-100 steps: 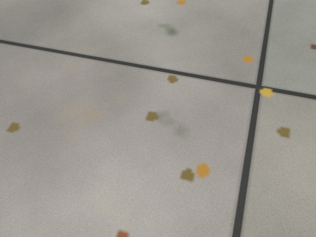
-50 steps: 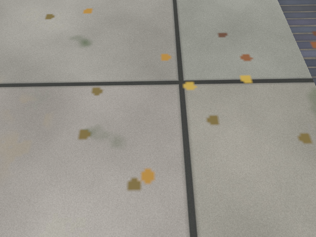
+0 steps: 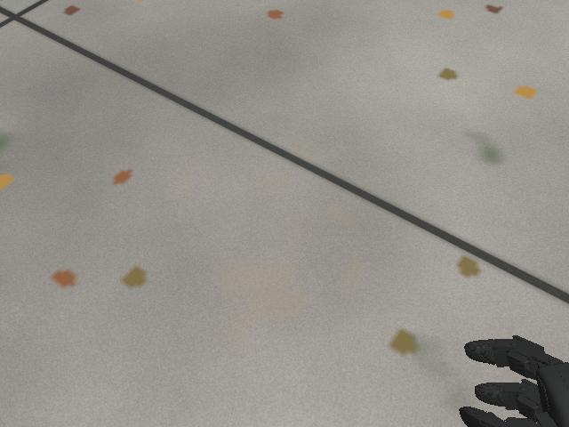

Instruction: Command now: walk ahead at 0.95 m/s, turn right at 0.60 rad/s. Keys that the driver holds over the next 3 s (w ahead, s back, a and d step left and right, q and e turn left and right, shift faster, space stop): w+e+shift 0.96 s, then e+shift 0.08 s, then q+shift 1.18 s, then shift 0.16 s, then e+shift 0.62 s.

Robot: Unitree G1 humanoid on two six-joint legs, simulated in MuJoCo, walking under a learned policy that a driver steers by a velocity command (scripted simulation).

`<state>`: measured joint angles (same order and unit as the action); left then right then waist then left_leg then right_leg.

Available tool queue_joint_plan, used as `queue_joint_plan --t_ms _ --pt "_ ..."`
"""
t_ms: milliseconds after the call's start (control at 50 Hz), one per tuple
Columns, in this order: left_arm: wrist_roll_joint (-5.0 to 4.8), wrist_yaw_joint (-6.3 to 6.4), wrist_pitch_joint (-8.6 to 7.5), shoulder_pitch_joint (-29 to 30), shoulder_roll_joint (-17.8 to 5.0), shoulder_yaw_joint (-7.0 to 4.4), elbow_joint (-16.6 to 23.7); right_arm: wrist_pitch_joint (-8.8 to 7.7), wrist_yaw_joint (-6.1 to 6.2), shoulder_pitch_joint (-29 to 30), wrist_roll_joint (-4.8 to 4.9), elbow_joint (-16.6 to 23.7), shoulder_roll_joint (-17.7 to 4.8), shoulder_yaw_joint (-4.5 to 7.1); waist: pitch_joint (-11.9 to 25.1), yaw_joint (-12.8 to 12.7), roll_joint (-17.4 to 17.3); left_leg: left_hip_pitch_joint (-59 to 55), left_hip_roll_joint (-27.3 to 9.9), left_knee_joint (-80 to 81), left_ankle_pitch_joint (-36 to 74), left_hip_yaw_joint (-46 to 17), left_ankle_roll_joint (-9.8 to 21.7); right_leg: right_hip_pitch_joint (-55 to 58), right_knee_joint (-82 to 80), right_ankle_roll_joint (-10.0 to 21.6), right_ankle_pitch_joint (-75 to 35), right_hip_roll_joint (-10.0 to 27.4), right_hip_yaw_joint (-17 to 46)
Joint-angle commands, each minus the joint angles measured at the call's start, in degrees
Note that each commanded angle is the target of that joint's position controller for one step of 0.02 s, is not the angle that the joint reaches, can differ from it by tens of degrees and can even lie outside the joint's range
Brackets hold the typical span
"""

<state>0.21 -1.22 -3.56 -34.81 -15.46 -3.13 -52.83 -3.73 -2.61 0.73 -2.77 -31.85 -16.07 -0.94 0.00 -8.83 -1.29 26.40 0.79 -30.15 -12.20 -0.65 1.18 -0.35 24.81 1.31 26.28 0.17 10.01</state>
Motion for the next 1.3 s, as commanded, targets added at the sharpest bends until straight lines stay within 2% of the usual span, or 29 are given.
queue_joint_plan --t_ms 20,40,80,200,320,360,400,420,440,460,480,520,580,660,760,820,840,860,880,900,940,1080,1100,1160,1220,1240,1260,1280,1300 --pt "-1.92 0.10 -2.66 10.4 -2.9 -0.57 9.7 -0.86 3.53 -30.9 -2.28 -3.8 -17.3 6.54 20.7 19.9 -12.1 -56.3 -25.2 9.1 -33.6 -30.9 5.5 -41.4 40.1 4.8 1.8 -3.1 -3.3" --pt "-1.51 0.43 -1.48 12.2 -6.3 -0.89 10.5 -0.18 3.71 -26.8 -1.27 -3.4 -16.2 6.48 17.6 18.0 -9.9 -45.9 -27.5 16.1 -41.6 -44.0 7.0 -45.1 48.0 5.3 -1.7 -1.8 -3.9" --pt "0.19 -0.61 -0.05 16.4 -6.3 -1.12 10.1 -0.20 3.38 -19.6 -0.56 -4.0 -8.1 4.63 3.2 13.9 -3.7 -33.0 -21.6 16.4 -25.8 -26.4 6.1 -46.4 48.3 4.9 -9.3 3.6 -5.4" --pt "1.67 -3.37 3.38 24.8 -2.5 -0.10 13.0 -2.69 2.56 -21.7 1.47 -9.5 -2.6 3.36 -6.4 9.5 -4.2 -25.0 -15.3 22.1 6.1 -0.8 3.4 -50.6 47.0 3.0 -16.3 6.6 -7.7" --pt "1.23 -5.35 2.92 37.5 -2.5 2.06 19.0 -3.62 3.39 -22.3 1.24 -13.2 -6.4 3.92 -9.6 8.3 -0.5 -20.8 -11.5 24.4 41.0 16.1 0.5 -35.8 22.3 6.6 -27.3 1.5 -19.9" --pt "0.96 -4.83 2.98 33.8 -4.2 1.82 17.9 -2.90 4.12 -24.3 1.14 -13.6 -10.6 4.82 -4.5 5.6 -3.2 -27.2 -12.8 14.9 68.9 16.6 -0.5 -27.9 20.2 8.6 -24.4 -3.5 -22.9" --pt "0.86 -3.56 2.91 17.0 -8.8 -0.03 13.4 -0.95 4.87 -20.6 0.48 -12.4 -14.4 5.89 5.3 -3.8 -5.8 -26.6 -15.3 -7.6 80.1 14.9 -0.1 -9.9 20.1 11.2 -18.1 -6.6 -20.6" --pt "1.02 -2.35 2.69 4.0 -12.0 -1.83 9.2 -0.21 4.57 -18.0 0.11 -11.1 -14.4 5.89 10.9 -8.9 -4.3 -18.7 -14.8 -25.5 69.7 13.7 0.7 6.4 15.3 13.3 -16.7 -6.7 -15.8" --pt "-0.38 -0.68 3.47 5.0 -15.4 -4.02 8.4 -0.37 3.18 -17.3 0.09 -10.8 -10.9 5.34 9.2 -6.0 7.0 -3.5 -4.1 -48.2 13.5 13.5 -0.8 15.8 11.2 14.6 -12.0 -3.4 -7.9" --pt "2.22 -0.41 4.40 12.7 -23.0 -5.00 11.8 -1.50 2.59 -24.3 0.76 -4.8 -5.6 3.48 14.4 4.8 17.8 19.9 1.7 -68.8 -17.6 6.5 -3.7 28.4 5.0 25.3 -12.2 12.6 25.0" --pt "1.39 0.06 4.71 10.3 -21.3 -5.31 13.5 -2.89 2.82 -17.3 0.46 -2.9 -9.3 3.48 19.1 -0.4 5.1 24.1 0.0 -68.2 -11.7 -4.1 -2.6 27.9 -4.7 26.8 -1.5 14.0 34.6" --pt "0.97 1.03 3.45 13.3 -16.0 -4.06 11.2 -3.60 2.87 -14.4 0.18 -2.3 -8.7 2.76 2.0 5.9 -3.3 21.6 -5.7 -53.7 -7.4 -4.5 -2.2 7.2 -11.5 21.3 -3.7 11.7 28.5" --pt "0.57 1.31 0.88 17.5 -12.4 -2.39 11.7 0.07 2.88 -17.0 -2.07 -3.5 -7.3 2.07 -3.0 12.1 -3.5 10.7 -8.7 -43.1 -11.4 -4.0 -4.7 -13.0 -12.0 20.0 -14.0 4.5 17.2" --pt "0.24 0.65 -0.76 16.4 -11.9 -2.51 11.4 0.79 1.74 -3.8 -0.67 1.9 -4.2 0.71 -7.7 9.2 -0.6 4.6 -8.4 -21.5 4.0 0.0 -6.3 -24.9 -15.2 17.1 -20.0 -1.6 11.0" --pt "-0.52 0.41 -0.80 13.1 -14.2 -3.79 10.3 0.10 1.55 0.6 1.29 3.0 -5.8 0.96 -2.7 5.4 3.4 -4.5 -3.2 -3.8 16.6 -0.3 -3.8 -13.4 -10.5 12.1 -37.3 0.1 13.2" --pt "0.32 0.68 -0.62 15.7 -17.9 -4.50 10.5 -0.35 3.14 -15.1 1.51 -1.1 -11.6 3.61 7.4 14.2 2.6 -23.2 0.5 -1.5 3.7 -0.4 -2.2 -8.7 10.2 8.1 -54.1 -0.8 13.0" --pt "0.72 0.42 -1.24 18.7 -16.4 -4.04 11.0 -0.57 4.34 -27.7 1.16 -4.0 -14.2 5.00 12.6 21.1 1.7 -37.4 -3.1 -3.0 -1.9 -2.2 -1.3 -15.9 25.6 6.9 -50.1 -3.1 10.7" --pt "0.17 0.64 -1.94 18.2 -6.8 -1.63 13.0 -0.95 5.40 -37.0 -1.12 -5.5 -18.3 6.39 19.1 22.0 -11.2 -50.7 -18.5 1.6 -26.6 -20.3 0.9 -29.4 46.6 6.4 -13.8 -8.4 5.1" --pt "-1.84 0.48 -1.58 12.3 -4.3 0.05 16.4 -0.56 4.72 -28.8 -1.58 -4.4 -20.6 6.98 22.4 13.4 -26.4 -50.5 -28.7 16.4 -37.3 -52.1 4.6 -40.9 56.0 5.5 2.6 -9.4 -0.5" --pt "0.05 0.95 -0.27 16.3 -8.8 -0.24 14.1 -0.12 4.40 -20.4 -0.91 -2.5 -13.7 6.15 12.5 13.2 -13.0 -41.4 -25.5 16.9 -42.3 -46.5 5.2 -44.4 57.4 5.9 -5.1 -3.6 -1.9" --pt "1.89 -0.52 1.05 23.1 -9.9 -0.65 14.0 0.27 3.78 -19.9 -0.64 -4.4 -7.9 4.73 3.0 13.6 -0.4 -30.0 -20.3 14.7 -18.7 -25.1 3.6 -42.1 52.2 4.9 -9.9 1.1 -4.2" --pt "2.23 -2.80 3.30 30.9 -3.7 1.68 21.6 -3.24 2.14 -19.7 1.79 -11.2 -5.4 3.57 -4.2 7.5 -4.6 -16.9 -13.8 17.1 40.2 4.1 3.6 -37.4 32.4 1.7 -16.9 1.5 -8.6" --pt "-3.72 -1.95 1.67 29.3 -2.8 1.73 21.0 -3.13 3.56 -11.7 3.84 -8.0 -10.0 5.21 -5.0 6.6 -6.9 -15.6 -10.7 17.8 36.7 6.3 3.9 -34.0 24.6 0.6 -19.7 1.3 -8.9" --pt "-0.80 -2.84 -0.52 34.2 -4.2 1.90 21.5 -3.56 4.47 -18.3 4.96 -10.5 -14.4 6.27 -1.6 7.4 -2.2 -16.8 -13.3 18.7 41.7 4.8 5.4 -20.1 10.3 1.2 -29.0 -2.5 -10.5" --pt "1.40 -1.98 -1.11 24.6 -8.8 -0.21 17.8 -2.54 4.11 -19.0 5.79 -12.1 -15.4 6.45 4.2 0.9 -2.6 -22.5 -11.8 3.7 50.8 3.2 3.6 -7.9 2.4 5.6 -34.8 -3.6 -10.5" --pt "2.47 -0.93 -0.84 20.8 -11.6 -1.15 16.5 -2.34 3.97 -19.9 5.50 -11.8 -13.9 5.86 7.2 -0.9 -2.0 -17.5 -8.8 -6.8 44.9 3.4 1.3 2.1 0.9 7.0 -48.5 0.0 -8.4" --pt "4.04 0.51 -0.28 17.2 -15.5 -1.36 15.8 -2.16 3.33 -23.2 2.58 -10.2 -7.5 3.79 16.1 1.1 12.0 -2.0 -1.3 -32.2 -7.5 3.8 -2.4 21.0 10.9 13.0 -88.7 16.3 4.8" --pt "4.41 0.58 0.14 17.4 -13.5 -0.54 17.7 -1.68 2.77 -33.8 4.28 -12.5 -6.6 2.93 32.8 3.5 15.1 4.8 2.4 -48.4 -29.6 -8.5 -3.9 30.3 11.3 23.2 -94.0 29.7 20.1" --pt "2.36 0.69 1.00 21.0 -12.0 -0.88 19.1 -0.91 2.85 -28.7 5.24 -12.0 -13.4 5.10 30.3 2.7 7.5 4.6 -1.0 -49.2 -27.2 -10.3 -4.4 21.5 8.1 21.0 -83.7 25.0 13.5"
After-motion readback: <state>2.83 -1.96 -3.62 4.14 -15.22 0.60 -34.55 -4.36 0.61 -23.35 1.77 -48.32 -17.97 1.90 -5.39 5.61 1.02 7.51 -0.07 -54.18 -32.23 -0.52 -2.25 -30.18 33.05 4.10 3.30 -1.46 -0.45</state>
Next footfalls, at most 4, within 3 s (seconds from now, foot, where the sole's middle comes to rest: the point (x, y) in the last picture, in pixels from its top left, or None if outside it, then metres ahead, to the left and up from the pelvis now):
0.44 right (406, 409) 0.52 -0.13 -0.76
0.84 left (435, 248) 0.96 -0.20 -0.76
1.24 right None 0.97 -0.61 -0.76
1.70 left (522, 197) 1.17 -0.45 -0.76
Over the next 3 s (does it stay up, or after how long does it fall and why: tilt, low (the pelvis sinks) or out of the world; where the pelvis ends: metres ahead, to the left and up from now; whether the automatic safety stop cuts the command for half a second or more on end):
stays up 1.07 -0.54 0.01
